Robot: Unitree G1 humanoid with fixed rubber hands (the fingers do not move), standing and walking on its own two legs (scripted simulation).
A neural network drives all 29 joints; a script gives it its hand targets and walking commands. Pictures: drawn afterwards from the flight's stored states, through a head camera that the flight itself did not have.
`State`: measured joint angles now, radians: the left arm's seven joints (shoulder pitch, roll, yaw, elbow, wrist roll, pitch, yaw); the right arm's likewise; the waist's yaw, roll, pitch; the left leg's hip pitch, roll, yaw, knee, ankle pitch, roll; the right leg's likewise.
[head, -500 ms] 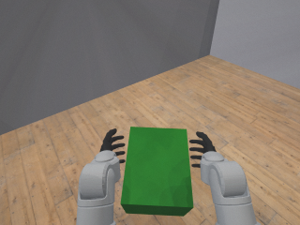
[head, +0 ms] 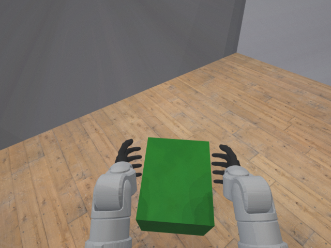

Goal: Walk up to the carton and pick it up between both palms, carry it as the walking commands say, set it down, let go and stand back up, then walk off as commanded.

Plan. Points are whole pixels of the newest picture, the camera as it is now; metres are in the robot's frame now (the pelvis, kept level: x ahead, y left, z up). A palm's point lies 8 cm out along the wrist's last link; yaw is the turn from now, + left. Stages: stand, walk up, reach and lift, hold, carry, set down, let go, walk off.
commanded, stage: carry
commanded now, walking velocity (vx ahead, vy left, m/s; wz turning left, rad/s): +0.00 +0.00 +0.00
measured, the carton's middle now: (175, 185) +0.32 +0.01 -0.01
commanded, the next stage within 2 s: none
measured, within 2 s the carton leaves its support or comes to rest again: neither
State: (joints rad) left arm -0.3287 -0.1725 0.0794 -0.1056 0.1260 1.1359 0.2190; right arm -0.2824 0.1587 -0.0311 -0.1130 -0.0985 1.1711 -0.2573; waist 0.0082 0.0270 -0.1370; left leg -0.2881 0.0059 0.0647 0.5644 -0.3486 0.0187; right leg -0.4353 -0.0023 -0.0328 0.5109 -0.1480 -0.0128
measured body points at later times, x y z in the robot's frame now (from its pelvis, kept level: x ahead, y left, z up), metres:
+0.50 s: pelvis +0.04 +0.02 +0.00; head +0.03 +0.02 +0.45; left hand +0.35 +0.15 +0.08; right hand +0.34 -0.10 +0.06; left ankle -0.04 +0.10 -0.73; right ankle +0.07 -0.11 -0.73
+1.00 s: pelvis +0.04 +0.02 -0.01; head +0.03 +0.02 +0.44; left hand +0.34 +0.16 +0.08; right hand +0.34 -0.10 +0.06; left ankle -0.04 +0.10 -0.73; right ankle +0.07 -0.11 -0.73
